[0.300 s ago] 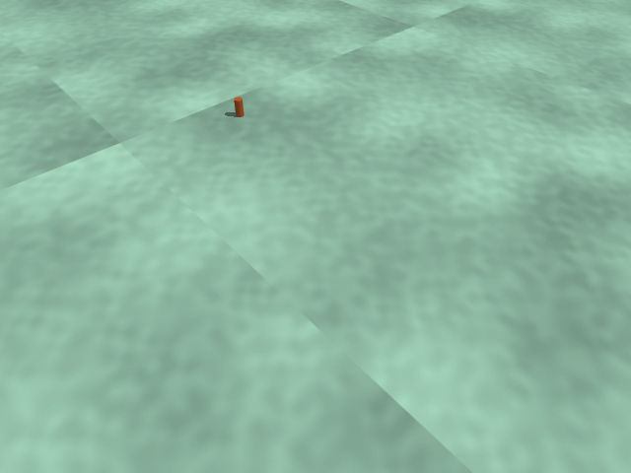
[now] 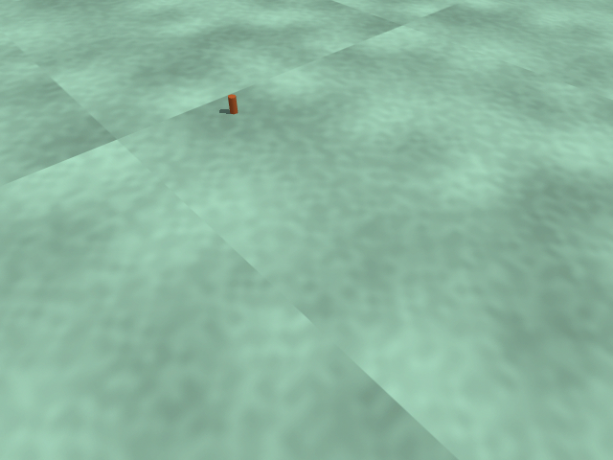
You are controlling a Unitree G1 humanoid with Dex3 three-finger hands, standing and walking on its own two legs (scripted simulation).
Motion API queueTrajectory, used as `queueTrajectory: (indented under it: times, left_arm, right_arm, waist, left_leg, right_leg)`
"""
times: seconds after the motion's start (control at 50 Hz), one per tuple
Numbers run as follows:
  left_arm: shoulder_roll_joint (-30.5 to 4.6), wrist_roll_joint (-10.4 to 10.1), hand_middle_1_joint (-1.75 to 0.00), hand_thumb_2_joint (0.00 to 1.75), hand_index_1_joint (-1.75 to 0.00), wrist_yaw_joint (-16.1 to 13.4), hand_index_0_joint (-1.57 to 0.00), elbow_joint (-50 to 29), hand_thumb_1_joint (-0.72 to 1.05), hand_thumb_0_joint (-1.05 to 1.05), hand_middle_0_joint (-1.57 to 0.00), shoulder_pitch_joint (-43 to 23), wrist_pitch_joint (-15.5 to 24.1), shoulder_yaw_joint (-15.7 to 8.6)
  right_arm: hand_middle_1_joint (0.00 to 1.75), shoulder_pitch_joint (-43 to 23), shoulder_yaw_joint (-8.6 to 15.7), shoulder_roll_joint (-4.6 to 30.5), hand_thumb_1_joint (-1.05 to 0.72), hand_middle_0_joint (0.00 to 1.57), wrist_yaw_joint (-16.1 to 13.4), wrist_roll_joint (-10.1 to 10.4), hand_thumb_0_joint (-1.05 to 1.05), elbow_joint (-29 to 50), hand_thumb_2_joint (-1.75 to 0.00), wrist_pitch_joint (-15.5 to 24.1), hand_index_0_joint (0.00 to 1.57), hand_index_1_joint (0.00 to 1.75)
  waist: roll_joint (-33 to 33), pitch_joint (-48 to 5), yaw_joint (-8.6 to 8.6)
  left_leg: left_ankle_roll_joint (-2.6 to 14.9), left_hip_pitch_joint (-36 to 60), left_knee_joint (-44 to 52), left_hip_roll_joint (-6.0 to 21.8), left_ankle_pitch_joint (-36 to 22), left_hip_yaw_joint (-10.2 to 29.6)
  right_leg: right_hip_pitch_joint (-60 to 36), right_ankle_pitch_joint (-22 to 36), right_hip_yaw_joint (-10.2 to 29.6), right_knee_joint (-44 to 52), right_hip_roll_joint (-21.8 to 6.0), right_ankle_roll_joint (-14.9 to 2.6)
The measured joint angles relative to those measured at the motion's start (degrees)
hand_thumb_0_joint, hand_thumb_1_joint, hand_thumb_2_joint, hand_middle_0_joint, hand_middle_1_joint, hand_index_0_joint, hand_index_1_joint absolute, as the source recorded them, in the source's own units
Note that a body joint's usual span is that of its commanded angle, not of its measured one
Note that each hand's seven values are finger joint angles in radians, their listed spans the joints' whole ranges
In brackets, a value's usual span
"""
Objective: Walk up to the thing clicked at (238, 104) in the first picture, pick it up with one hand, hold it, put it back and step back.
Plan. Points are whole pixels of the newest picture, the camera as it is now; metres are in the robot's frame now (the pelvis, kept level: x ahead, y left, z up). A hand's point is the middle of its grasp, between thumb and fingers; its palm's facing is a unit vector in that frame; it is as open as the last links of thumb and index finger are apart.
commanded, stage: stand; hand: left
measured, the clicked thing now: (232, 104) +2.18 +0.51 -0.73
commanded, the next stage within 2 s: walk up in 0.82 s
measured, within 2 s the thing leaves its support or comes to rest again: neither
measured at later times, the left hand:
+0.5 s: hand out of the picture +0.08 +0.25 -0.16, palm faces -0.03 -0.94 -0.34, open 7.4 cm
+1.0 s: hand out of the picture +0.09 +0.29 -0.15, palm faces -0.18 -0.90 -0.41, open 7.4 cm
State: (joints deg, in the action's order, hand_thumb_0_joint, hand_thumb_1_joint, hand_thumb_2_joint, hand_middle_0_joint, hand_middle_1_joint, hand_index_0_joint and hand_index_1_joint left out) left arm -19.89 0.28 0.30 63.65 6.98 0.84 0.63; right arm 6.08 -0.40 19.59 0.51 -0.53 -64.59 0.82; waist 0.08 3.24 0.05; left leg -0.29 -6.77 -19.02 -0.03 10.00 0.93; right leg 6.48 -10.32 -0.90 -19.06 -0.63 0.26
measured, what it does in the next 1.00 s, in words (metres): lifts its left foot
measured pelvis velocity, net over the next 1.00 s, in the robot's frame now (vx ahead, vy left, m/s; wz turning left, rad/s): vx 0.03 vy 0.02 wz -0.14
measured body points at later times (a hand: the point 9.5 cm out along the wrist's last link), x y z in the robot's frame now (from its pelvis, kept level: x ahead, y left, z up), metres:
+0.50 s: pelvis +0.01 +0.00 +0.00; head +0.02 -0.01 +0.45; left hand +0.08 +0.29 -0.13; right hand +0.08 -0.30 -0.13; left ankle +0.01 +0.12 -0.75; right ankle +0.00 -0.12 -0.75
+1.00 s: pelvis +0.03 +0.02 -0.01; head +0.05 +0.00 +0.44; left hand +0.10 +0.34 -0.12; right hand +0.11 -0.32 -0.12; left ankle +0.01 +0.17 -0.72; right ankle +0.00 -0.12 -0.75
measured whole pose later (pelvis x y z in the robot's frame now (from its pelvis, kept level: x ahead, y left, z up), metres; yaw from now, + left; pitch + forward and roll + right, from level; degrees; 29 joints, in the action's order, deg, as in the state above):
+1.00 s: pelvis +0.03 +0.02 -0.01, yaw -8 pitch +3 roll -1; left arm -21.6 0.7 1.3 60.3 16.6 2.5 -1.8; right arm 6.1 4.7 25.9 7.2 -3.3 -51.1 0.0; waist -4.3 -0.7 1.1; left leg 0.6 -20.2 -45.3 -0.4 24.1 7.0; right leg 15.2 -15.4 7.2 -27.0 2.1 -0.4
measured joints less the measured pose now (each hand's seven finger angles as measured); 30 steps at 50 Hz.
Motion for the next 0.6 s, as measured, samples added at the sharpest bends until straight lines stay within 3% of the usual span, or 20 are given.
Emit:
queueTrajectory:
  times: [0.6]
  left_arm:
    - [-0.01, 0.0, -0.3, 0.9, -0.3, -0.06, -0.2, -0.04, 0.91, 0.01, -0.21, -0.21, -0.03, -0.18]
  right_arm:
    - [0.3, 0.18, -0.03, 0.2, -0.91, 0.2, -0.17, -0.01, 0.0, 0.16, -0.9, -0.13, 0.2, 0.3]
  waist:
    - [-0.19, -0.03, 0.1]
  left_leg:
    - [-0.48, 0.72, 0.69, 0.51, 0.33, 0.12]
  right_leg:
    - [-0.68, -0.35, -0.12, 0.64, 0.5, -0.45]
